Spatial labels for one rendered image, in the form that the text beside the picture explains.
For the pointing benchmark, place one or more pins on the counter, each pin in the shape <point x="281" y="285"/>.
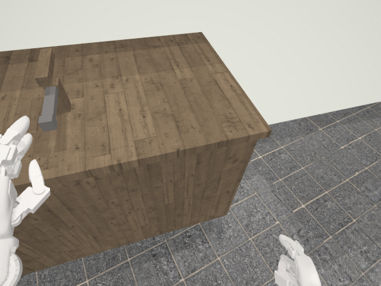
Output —
<point x="153" y="135"/>

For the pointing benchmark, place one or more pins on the left robot forearm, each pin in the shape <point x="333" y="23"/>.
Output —
<point x="11" y="266"/>

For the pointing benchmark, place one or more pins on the tap lever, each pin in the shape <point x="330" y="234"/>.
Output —
<point x="47" y="121"/>

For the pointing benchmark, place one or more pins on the left robot hand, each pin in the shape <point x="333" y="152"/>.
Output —
<point x="13" y="146"/>

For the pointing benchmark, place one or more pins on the right robot hand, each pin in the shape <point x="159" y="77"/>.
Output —
<point x="302" y="271"/>

